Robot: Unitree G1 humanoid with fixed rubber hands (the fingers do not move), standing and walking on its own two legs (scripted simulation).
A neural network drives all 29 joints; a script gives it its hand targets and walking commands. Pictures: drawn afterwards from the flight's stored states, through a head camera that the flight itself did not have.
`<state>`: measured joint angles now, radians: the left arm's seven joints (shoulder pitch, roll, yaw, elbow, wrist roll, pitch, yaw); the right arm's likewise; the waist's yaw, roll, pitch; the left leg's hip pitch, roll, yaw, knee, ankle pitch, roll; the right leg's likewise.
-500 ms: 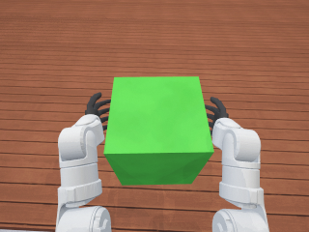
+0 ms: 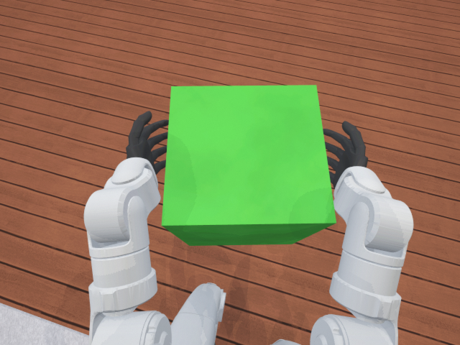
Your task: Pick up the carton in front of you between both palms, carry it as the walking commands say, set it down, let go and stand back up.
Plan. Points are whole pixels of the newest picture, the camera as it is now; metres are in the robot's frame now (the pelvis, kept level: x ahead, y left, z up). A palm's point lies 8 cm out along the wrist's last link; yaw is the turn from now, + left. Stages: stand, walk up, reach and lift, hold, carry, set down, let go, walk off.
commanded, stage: carry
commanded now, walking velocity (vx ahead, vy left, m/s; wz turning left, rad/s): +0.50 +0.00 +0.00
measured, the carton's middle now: (242, 179) +0.36 +0.06 +0.04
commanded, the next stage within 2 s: none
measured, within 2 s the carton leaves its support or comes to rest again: neither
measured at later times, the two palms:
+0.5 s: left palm out of the picture +0.70 +0.14 +0.16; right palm (385, 22) +0.68 -0.16 +0.17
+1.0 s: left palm out of the picture +0.97 +0.11 +0.11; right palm out of the picture +0.96 -0.19 +0.10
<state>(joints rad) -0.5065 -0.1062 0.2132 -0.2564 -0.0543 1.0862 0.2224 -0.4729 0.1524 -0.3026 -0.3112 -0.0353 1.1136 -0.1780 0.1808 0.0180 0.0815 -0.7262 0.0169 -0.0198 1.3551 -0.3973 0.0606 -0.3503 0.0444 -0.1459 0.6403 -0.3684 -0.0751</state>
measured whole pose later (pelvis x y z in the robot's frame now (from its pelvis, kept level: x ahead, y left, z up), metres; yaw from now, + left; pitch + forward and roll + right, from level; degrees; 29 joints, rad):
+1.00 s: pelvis +0.68 -0.03 +0.03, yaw +0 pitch +5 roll +3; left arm -0.18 -0.14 0.14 -0.30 0.06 1.05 0.11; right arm -0.16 0.13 -0.10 -0.33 -0.08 1.09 -0.13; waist 0.00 -0.01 -0.04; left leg -0.62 0.06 0.12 0.67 -0.12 -0.02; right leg -0.05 0.00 -0.13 0.23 -0.28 -0.06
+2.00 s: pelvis +1.27 -0.06 +0.02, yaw +0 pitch +1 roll -1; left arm 0.08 -0.14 0.04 -0.51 0.06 1.10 0.10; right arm 0.08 0.13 -0.01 -0.54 -0.07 1.16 -0.13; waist 0.01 0.03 -0.09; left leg -0.33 0.08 0.14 0.45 -0.12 0.00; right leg -0.23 -0.05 -0.22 0.48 -0.27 -0.02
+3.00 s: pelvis +1.30 -0.05 +0.02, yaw -3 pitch +2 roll +0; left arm -0.19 -0.14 0.17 0.20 0.24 0.68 0.04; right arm -0.17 0.14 -0.15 0.19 -0.23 0.69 -0.03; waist 0.00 0.00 -0.08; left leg -0.31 0.07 0.19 0.50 -0.21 0.02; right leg -0.22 -0.07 -0.17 0.50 -0.31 0.01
